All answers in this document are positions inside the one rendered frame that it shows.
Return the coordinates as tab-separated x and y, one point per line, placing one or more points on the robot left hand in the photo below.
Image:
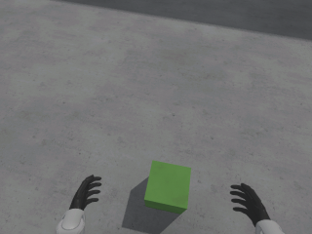
80	199

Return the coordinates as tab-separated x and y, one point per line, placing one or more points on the robot right hand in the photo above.
254	208

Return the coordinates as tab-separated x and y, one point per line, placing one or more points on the right robot forearm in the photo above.
267	226

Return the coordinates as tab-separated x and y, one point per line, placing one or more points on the left robot forearm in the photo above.
72	222

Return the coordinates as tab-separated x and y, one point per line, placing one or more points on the carton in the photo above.
168	187

